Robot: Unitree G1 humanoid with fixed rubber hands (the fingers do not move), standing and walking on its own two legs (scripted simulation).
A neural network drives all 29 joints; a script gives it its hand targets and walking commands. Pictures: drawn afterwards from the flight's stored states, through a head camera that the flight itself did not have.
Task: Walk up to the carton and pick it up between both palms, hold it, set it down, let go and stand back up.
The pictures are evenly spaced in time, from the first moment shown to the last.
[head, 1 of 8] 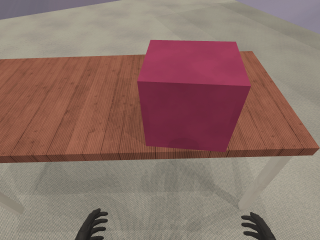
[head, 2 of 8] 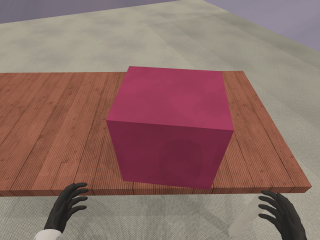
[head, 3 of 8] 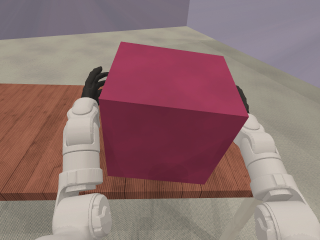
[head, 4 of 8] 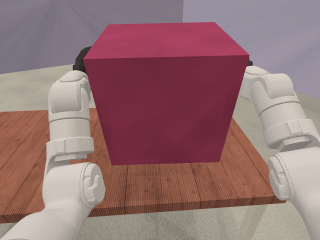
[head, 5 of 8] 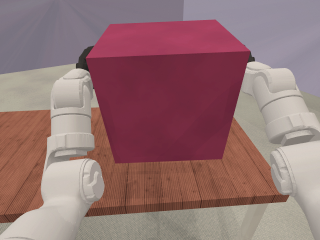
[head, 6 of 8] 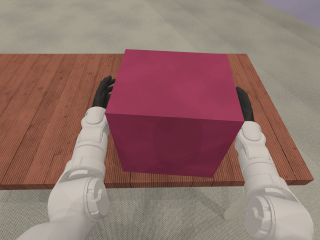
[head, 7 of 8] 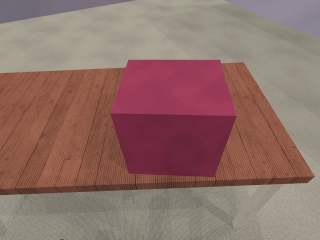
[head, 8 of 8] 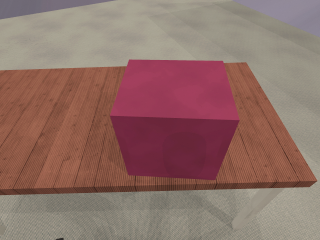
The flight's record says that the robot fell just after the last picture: no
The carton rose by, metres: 0.27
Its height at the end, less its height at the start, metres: +0.00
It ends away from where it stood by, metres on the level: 0.01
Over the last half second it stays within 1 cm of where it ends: yes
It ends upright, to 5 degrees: yes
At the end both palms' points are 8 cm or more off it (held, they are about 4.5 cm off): yes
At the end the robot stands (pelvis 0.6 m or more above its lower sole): yes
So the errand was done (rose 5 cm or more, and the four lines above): yes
